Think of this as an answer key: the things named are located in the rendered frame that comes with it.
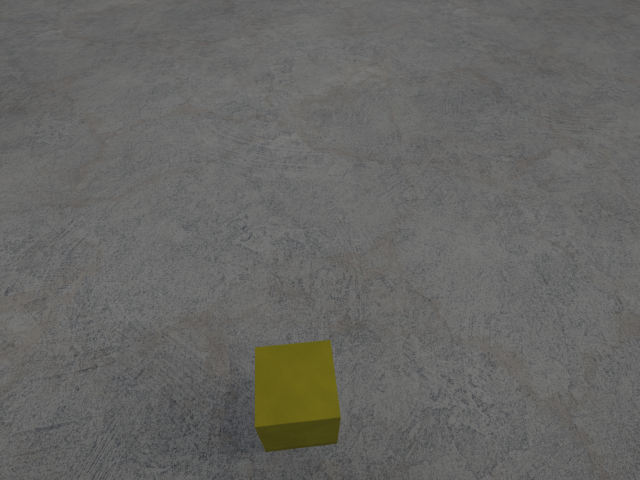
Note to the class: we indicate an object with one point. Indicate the carton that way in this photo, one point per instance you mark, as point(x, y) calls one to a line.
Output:
point(296, 399)

